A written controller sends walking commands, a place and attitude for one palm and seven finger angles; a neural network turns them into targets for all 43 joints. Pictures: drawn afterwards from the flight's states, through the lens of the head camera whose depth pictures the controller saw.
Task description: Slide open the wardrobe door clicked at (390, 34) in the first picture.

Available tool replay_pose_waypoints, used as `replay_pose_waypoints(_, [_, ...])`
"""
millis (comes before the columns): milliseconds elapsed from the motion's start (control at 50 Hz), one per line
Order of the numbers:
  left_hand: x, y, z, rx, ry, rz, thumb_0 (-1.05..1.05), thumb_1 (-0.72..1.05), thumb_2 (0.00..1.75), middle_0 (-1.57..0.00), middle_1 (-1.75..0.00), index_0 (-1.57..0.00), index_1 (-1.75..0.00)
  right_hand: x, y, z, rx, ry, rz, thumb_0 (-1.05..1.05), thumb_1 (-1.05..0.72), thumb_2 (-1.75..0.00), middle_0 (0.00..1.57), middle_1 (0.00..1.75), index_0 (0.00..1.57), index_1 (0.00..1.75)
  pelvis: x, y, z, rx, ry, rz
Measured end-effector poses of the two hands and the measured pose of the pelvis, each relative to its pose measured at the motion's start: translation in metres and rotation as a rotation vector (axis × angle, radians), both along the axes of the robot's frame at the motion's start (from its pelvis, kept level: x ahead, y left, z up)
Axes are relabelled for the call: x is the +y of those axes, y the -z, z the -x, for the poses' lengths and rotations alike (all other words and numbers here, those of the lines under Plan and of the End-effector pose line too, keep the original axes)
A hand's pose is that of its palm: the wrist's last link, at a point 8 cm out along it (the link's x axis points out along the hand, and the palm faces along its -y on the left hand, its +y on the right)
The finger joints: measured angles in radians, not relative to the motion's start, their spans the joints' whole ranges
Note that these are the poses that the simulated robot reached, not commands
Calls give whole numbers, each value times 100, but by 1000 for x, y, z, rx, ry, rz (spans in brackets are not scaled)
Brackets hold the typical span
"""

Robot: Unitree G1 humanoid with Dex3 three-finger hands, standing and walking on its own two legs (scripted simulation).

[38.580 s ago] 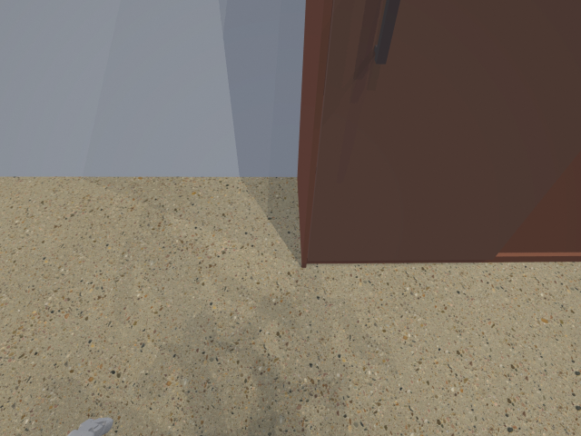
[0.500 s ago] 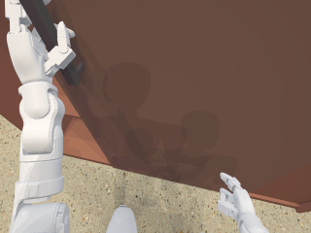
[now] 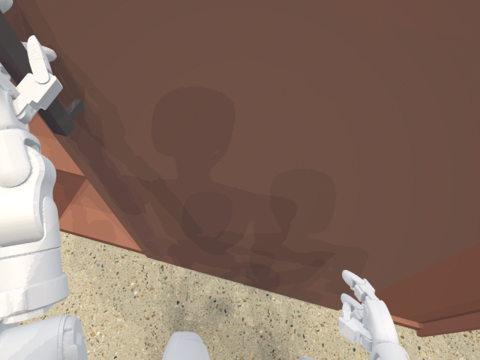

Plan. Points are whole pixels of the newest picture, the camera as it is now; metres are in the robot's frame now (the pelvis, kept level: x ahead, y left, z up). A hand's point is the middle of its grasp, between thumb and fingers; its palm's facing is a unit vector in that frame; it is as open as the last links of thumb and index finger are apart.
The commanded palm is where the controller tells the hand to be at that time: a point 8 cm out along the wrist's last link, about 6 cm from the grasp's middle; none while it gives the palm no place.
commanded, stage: step sideways, sliding the door along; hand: left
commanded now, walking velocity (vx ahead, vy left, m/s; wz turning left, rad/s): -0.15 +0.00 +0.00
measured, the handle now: (23, 43) +0.36 +0.36 +0.25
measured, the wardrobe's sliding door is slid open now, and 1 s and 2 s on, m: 0.43 0.43 0.43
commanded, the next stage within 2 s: stop walking and hold the door there in 0.22 s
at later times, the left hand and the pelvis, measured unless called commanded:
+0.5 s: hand (36, 82) +0.33 +0.33 +0.23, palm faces +0.54 -0.82 -0.18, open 7.4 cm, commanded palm +0.29 +0.33 +0.20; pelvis +0.02 +0.03 +0.02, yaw -3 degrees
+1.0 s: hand (42, 83) +0.33 +0.32 +0.23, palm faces +0.58 -0.79 -0.17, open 7.4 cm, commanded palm +0.29 +0.33 +0.20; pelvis -0.02 +0.02 +0.00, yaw -8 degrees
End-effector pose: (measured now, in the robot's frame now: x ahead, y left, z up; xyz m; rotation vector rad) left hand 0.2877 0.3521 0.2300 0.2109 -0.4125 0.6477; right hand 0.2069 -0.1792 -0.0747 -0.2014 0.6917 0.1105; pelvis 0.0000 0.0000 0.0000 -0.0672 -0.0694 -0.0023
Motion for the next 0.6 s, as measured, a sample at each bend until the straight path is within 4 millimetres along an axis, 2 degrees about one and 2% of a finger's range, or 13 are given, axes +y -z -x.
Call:
replay_pose_waypoints(40, [-3, 1, 0, 4, -50, -7, -9, 71, 83, -48, -142, -8, -119, -11, 10, -10, -30, 7, -7, 1, -91, -90, 20, 30, 21, 30, -6, 8, -2, 13, -12, -14])
replay_pose_waypoints(80, [-6, 0, 0, 5, -69, 11, -8, 72, 83, -48, -142, -5, -122, -22, 16, -14, -36, 45, 8, 1, -91, -90, 20, 30, 21, 30, -3, 8, -1, 30, -19, -23])
replay_pose_waypoints(180, [-6, 2, 1, -14, -43, 12, -7, 74, 80, -47, -141, -3, -120, -35, 17, -9, -8, 118, 107, 1, -91, -90, 20, 30, 20, 30, 16, 10, -3, 50, -34, -19])
replay_pose_waypoints(240, [-6, 4, 3, -24, -2, 25, -6, 76, 81, -46, -141, -2, -112, -28, 10, -1, 28, 114, 116, 1, -91, -90, 19, 30, 20, 30, 21, 5, -5, 22, -13, -21])
replay_pose_waypoints(340, [-6, 3, 4, -29, 29, 79, -4, 76, 80, -42, -141, -6, -108, 2, -11, 5, 38, 57, 90, 2, -91, -90, 19, 30, 20, 30, 29, -13, -12, 19, -19, 12])
replay_pose_waypoints(420, [10, 1, 5, 21, 96, -63, -10, 68, 80, -41, -141, -9, -113, 15, -25, 3, 19, 78, 70, 2, -91, -90, 20, 30, 20, 30, 30, -20, -17, 38, 20, 20])
replay_pose_waypoints(520, [12, -4, 6, 77, 91, -86, -10, 65, 80, -43, -141, -11, -121, 15, -33, 3, -28, 99, 36, 1, -91, -89, 20, 31, 21, 30, 29, -24, -15, 36, 52, 19])
replay_pose_waypoints(600, [8, -5, 7, 100, 60, -70, -9, 67, 80, -44, -140, -7, -123, 2, -31, 10, -50, 127, 24, 1, -91, -89, 20, 31, 21, 30, 23, -21, -11, 35, 66, -4])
